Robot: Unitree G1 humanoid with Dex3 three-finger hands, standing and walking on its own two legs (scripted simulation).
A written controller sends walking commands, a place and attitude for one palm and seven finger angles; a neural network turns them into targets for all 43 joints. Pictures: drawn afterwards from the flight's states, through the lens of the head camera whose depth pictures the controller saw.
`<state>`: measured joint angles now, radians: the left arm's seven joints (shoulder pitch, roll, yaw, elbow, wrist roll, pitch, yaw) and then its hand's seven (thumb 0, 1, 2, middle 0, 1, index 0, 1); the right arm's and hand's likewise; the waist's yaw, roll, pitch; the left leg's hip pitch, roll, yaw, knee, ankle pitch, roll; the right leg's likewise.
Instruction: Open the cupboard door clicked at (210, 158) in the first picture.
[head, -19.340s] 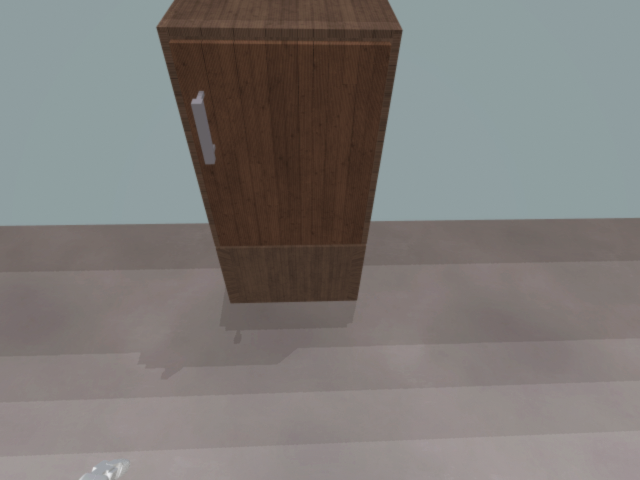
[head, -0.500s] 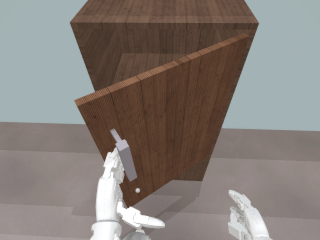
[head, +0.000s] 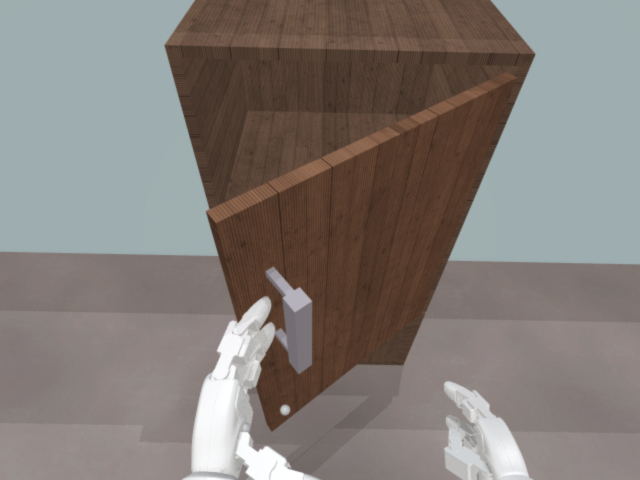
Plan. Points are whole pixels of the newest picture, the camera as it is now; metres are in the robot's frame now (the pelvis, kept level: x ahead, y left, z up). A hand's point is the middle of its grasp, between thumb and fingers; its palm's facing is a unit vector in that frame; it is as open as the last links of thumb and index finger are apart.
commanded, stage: slide the hand sideways off the handle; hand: left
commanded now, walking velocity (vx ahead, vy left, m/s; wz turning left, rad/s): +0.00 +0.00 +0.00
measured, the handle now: (288, 322) +0.29 +0.06 +0.08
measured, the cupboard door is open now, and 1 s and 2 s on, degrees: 39 39 39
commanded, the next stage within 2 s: draw the hand back to the body in 0.58 s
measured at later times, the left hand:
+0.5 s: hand (238, 442) +0.16 +0.09 +0.08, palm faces +0.08 -1.00 +0.03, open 15.9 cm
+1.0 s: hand (197, 438) +0.15 +0.12 +0.11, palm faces +0.05 -1.00 -0.03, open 16.3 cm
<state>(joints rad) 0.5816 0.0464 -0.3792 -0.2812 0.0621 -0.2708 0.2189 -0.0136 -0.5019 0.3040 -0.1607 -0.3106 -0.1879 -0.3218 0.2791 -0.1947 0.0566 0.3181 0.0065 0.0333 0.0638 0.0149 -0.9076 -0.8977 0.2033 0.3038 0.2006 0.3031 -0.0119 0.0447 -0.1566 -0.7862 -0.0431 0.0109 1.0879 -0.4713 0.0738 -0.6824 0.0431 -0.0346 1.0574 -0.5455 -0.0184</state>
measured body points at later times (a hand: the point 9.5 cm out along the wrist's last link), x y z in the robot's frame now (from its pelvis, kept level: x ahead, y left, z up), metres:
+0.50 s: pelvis +0.01 -0.01 -0.01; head +0.04 -0.01 +0.44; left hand +0.15 +0.15 +0.08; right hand +0.20 -0.22 -0.07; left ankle +0.04 +0.07 -0.66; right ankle -0.01 -0.12 -0.66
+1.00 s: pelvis +0.00 -0.02 +0.00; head +0.01 -0.03 +0.45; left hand +0.14 +0.17 +0.12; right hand +0.20 -0.24 -0.05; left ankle +0.04 +0.07 -0.66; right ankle -0.01 -0.12 -0.66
